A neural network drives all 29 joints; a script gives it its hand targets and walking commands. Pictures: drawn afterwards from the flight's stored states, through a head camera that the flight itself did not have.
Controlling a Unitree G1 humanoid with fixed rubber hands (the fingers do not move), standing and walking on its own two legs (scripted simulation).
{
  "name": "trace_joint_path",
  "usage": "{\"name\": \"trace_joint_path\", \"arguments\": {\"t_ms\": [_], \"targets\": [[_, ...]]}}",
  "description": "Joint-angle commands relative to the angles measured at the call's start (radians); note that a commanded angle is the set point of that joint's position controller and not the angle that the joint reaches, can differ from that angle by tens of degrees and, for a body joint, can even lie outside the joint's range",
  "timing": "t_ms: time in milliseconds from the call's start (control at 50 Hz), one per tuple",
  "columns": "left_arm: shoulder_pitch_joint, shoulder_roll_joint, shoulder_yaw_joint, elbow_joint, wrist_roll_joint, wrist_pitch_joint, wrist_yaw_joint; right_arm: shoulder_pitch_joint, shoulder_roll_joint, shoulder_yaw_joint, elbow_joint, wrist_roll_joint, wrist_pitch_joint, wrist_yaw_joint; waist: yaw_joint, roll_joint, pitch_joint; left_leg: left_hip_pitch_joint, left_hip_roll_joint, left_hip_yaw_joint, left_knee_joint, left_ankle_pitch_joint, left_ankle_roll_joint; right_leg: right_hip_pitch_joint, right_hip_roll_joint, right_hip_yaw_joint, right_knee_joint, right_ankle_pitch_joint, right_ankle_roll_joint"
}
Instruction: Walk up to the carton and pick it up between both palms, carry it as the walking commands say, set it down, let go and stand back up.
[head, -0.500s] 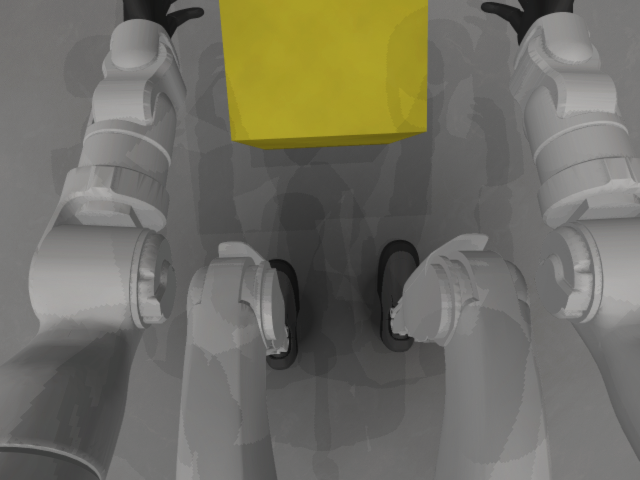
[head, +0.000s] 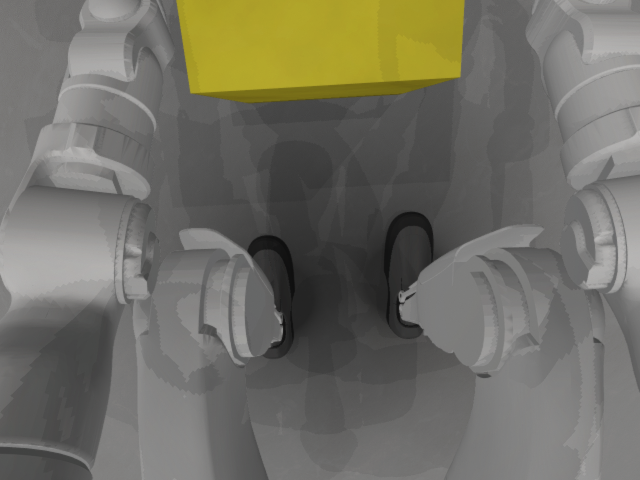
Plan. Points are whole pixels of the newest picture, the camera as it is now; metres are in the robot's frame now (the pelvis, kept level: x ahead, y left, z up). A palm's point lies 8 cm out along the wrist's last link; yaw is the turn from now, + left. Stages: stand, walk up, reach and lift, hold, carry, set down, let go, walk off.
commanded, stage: reach and lift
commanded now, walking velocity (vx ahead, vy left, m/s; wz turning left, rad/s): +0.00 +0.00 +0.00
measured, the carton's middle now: out of the picture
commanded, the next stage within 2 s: none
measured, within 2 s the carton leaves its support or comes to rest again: leaves its support in 1.30 s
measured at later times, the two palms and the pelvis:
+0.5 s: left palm out of the picture +0.55 +0.16 -0.17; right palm out of the picture +0.54 -0.17 -0.17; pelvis +0.00 +0.00 +0.01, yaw +0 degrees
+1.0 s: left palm out of the picture +0.56 +0.15 -0.17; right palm out of the picture +0.55 -0.15 -0.17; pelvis +0.00 +0.00 +0.00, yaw +2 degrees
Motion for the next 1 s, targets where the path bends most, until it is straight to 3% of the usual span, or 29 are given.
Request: {"name": "trace_joint_path", "arguments": {"t_ms": [0,380,660,780,860,920,980], "targets": [[-0.254,0.125,0.025,-0.082,0.007,-0.022,0.002,-0.227,-0.091,-0.012,-0.08,-0.005,-0.02,-0.002,0.02,0.016,-1.293,0.503,-0.034,-0.051,-0.2,0.29,-0.045,0.754,0.05,0.075,-0.105,0.303,0.043],[-0.247,0.017,-0.004,-0.057,0.019,-0.041,0.0,-0.215,-0.01,-0.013,-0.062,-0.036,-0.041,-0.006,-0.003,0.021,-1.231,0.474,-0.059,-0.06,-0.223,0.293,-0.048,0.7,0.07,0.067,-0.131,0.294,0.049],[-0.301,-0.156,-0.096,-0.058,0.004,-0.047,-0.007,-0.215,0.095,-0.028,-0.041,-0.092,-0.066,-0.009,-0.068,0.07,-1.241,0.526,-0.091,-0.075,-0.234,0.326,-0.053,0.663,0.084,0.043,-0.146,0.3,0.044],[-0.347,-0.344,-0.145,-0.05,0.01,-0.048,-0.042,-0.295,0.278,0.03,-0.065,-0.084,-0.073,0.04,-0.058,0.072,-1.224,0.544,-0.106,-0.084,-0.238,0.352,-0.044,0.633,0.093,0.033,-0.149,0.309,0.044],[-0.453,-0.628,-0.173,-0.058,0.048,-0.025,-0.119,-0.423,0.561,0.06,-0.086,-0.111,-0.047,0.118,-0.062,0.062,-1.18,0.517,-0.12,-0.09,-0.241,0.304,-0.04,0.602,0.103,0.02,-0.14,0.269,0.048],[-0.483,-0.848,-0.158,-0.09,0.093,-0.001,-0.182,-0.454,0.768,0.057,-0.131,-0.146,-0.013,0.187,-0.072,0.074,-1.182,0.525,-0.132,-0.078,-0.202,0.343,-0.044,0.557,0.119,0.004,-0.11,0.277,0.047],[-0.477,-0.959,-0.11,-0.102,0.146,0.034,-0.228,-0.48,0.889,0.032,-0.179,-0.178,0.027,0.241,-0.072,0.088,-1.133,0.484,-0.143,-0.054,-0.184,0.301,-0.037,0.524,0.131,-0.007,-0.095,0.238,0.046]]}}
